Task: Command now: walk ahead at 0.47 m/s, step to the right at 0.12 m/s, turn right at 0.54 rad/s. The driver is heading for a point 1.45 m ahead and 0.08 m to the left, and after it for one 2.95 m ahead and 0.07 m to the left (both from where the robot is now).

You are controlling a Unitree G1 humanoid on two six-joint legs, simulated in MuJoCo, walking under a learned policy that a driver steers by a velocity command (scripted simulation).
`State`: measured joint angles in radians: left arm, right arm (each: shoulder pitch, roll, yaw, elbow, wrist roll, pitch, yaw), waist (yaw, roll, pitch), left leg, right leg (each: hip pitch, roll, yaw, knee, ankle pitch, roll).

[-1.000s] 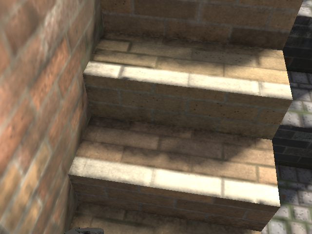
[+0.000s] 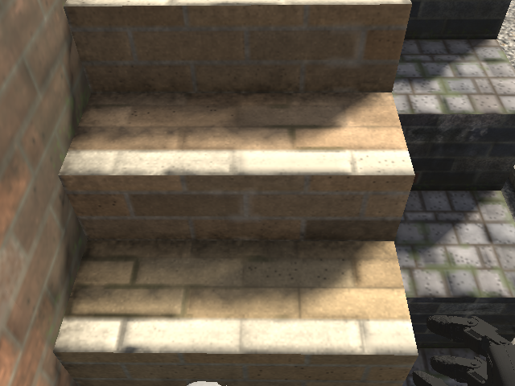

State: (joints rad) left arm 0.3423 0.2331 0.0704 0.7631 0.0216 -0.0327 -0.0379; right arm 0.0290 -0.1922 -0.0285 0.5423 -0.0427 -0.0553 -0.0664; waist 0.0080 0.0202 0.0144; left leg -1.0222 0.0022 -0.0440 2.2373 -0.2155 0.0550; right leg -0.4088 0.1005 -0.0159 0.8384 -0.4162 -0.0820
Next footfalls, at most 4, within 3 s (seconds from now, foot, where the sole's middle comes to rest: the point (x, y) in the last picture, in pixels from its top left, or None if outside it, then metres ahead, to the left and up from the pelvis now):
0.28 left None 0.30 0.09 -0.54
0.72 right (346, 288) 0.55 -0.13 -0.35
1.20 left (178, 286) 0.56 0.20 -0.35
1.58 right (301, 287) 0.55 -0.04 -0.35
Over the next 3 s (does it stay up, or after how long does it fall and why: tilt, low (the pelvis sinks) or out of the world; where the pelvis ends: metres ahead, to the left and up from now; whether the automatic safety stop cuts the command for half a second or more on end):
stays up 0.78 0.04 0.61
